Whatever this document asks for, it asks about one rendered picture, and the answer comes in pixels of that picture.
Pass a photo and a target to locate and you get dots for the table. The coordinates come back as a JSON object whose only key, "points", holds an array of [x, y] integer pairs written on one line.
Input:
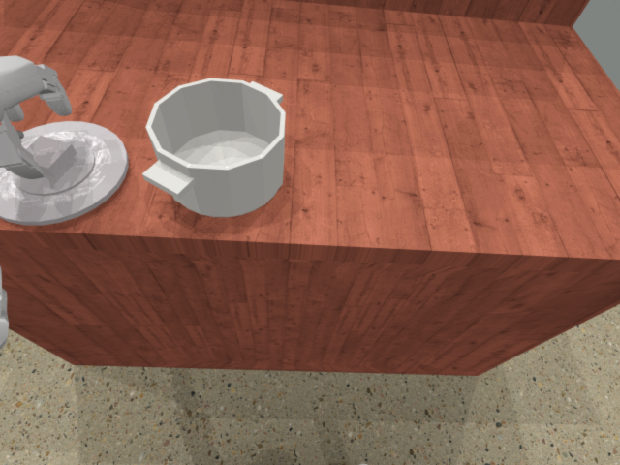
{"points": [[450, 197]]}

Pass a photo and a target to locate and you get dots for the lid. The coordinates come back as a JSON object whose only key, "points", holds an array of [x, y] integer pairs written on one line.
{"points": [[90, 178]]}

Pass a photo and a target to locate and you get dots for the pot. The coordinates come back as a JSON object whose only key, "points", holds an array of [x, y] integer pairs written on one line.
{"points": [[220, 145]]}

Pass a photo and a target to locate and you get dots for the left robot hand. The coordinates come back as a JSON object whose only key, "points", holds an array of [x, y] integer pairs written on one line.
{"points": [[21, 79]]}

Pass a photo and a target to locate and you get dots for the knob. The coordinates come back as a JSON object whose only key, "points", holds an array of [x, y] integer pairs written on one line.
{"points": [[51, 155]]}

